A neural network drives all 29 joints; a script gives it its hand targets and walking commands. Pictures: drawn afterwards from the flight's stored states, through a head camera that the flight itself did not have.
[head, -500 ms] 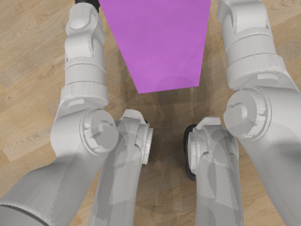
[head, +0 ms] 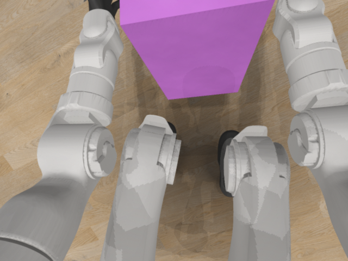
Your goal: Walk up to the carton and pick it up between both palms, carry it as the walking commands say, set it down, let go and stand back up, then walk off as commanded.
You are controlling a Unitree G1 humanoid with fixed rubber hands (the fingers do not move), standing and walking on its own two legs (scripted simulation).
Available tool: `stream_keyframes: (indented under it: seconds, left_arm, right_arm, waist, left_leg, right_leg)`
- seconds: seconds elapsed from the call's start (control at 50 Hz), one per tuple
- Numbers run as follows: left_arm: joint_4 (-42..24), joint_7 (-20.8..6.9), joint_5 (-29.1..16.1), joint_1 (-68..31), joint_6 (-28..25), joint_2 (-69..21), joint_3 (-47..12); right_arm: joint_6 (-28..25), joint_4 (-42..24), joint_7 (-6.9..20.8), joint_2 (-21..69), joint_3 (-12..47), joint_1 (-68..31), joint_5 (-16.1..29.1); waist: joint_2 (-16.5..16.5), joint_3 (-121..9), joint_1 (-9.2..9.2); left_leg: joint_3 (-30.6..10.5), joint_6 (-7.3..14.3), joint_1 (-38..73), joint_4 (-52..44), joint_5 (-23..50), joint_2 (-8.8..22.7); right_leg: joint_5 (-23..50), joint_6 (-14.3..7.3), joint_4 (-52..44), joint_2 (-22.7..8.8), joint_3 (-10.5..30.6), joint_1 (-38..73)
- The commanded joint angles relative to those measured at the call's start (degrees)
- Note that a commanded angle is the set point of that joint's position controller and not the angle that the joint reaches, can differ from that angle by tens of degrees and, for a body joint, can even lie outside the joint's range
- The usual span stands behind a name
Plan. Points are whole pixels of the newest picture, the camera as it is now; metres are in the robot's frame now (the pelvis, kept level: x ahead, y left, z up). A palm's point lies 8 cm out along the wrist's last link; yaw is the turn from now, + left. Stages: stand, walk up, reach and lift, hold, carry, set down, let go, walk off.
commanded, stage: set down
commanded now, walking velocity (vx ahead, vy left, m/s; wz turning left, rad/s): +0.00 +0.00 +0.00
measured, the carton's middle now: (194, 8) +0.51 +0.03 -0.21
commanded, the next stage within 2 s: let go in 1.38 s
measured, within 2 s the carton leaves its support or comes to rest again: rests again in 0.16 s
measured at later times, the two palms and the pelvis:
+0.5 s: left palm out of the picture +0.51 +0.19 -0.06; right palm out of the picture +0.56 -0.12 -0.06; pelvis +0.00 +0.01 +0.06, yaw +0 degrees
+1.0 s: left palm out of the picture +0.50 +0.20 +0.09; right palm out of the picture +0.56 -0.13 +0.08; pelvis +0.03 +0.00 +0.20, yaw -2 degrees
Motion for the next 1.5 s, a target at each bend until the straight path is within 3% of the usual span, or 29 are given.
stream_keyframes:
  seconds: [0.0,0.14,0.3,0.5,0.84,1.16,1.3,1.38,1.48]
  left_arm:
    - [-3.1,-0.2,-2.3,-12.4,-1.1,5.8,-1.6]
    - [-6.0,-0.3,-3.5,-12.2,-0.5,6.9,-2.3]
    - [-12.5,1.1,-3.0,-10.4,2.3,6.8,-1.4]
    - [-14.5,0.6,0.3,-5.7,3.8,3.0,0.3]
    - [-22.4,-1.4,3.2,5.0,4.0,0.3,2.6]
    - [-21.3,-3.7,7.4,7.6,3.2,-1.8,5.4]
    - [-17.3,-4.8,11.6,7.5,1.6,-3.8,7.7]
    - [-16.8,-5.4,14.1,10.8,0.8,-3.8,8.7]
    - [-21.5,-7.1,15.8,18.2,-0.2,-1.9,7.0]
  right_arm:
    - [-0.9,-2.8,0.7,-3.9,2.6,-18.6,3.1]
    - [-0.1,-3.1,1.1,-5.0,3.6,-17.8,4.3]
    - [2.9,-10.4,0.5,-6.2,0.6,-18.0,1.6]
    - [4.3,-10.0,1.9,-3.4,-3.0,-13.0,-2.7]
    - [4.2,-16.3,3.2,-0.6,-6.0,-4.0,-5.4]
    - [3.5,-15.0,4.8,1.2,-9.0,-0.5,-8.6]
    - [2.3,-11.7,5.7,2.9,-11.5,1.2,-11.7]
    - [1.7,-12.3,5.0,4.4,-12.5,5.3,-13.3]
    - [1.3,-19.7,2.2,7.6,-12.5,13.7,-14.6]
  waist:
    - [-7.1,-67.5,3.18]
    - [-6.7,-73.9,3.24]
    - [-6.9,-80.6,2.73]
    - [-6.8,-77.1,2.77]
    - [-7.9,-83.0,3.67]
    - [-7.2,-75.2,3.76]
    - [-6.9,-67.8,2.96]
    - [-7.0,-70.6,3.21]
    - [-6.3,-82.0,2.6]
  left_leg:
    - [2.5,-1.4,29.5,-8.2,21.9,2.1]
    - [3.5,-1.2,32.9,-9.9,21.8,2.1]
    - [4.3,-1.0,38.0,-16.0,19.1,1.3]
    - [4.1,-1.5,40.4,-25.5,19.8,1.2]
    - [3.5,-1.7,53.9,-41.8,33.5,0.6]
    - [2.7,-1.1,67.2,-62.4,33.5,1.7]
    - [2.4,-1.6,66.8,-68.2,31.8,2.6]
    - [2.4,-1.8,69.0,-69.5,34.9,2.2]
    - [2.1,-1.1,75.7,-70.7,45.5,1.6]
  right_leg:
    - [19.6,-0.2,-9.8,-2.7,0.3,33.2]
    - [18.8,-0.3,-11.8,-2.7,-0.2,35.6]
    - [14.8,-0.6,-17.3,-1.9,-1.7,39.5]
    - [15.0,-0.4,-26.0,-0.9,-2.5,40.9]
    - [29.6,0.4,-42.7,0.0,-1.8,58.2]
    - [29.0,1.1,-63.9,-1.5,-0.2,71.0]
    - [28.0,1.4,-70.0,-2.4,0.2,72.0]
    - [32.7,1.6,-71.3,-2.4,0.4,76.4]
    - [50.3,2.2,-71.8,-2.3,1.5,89.0]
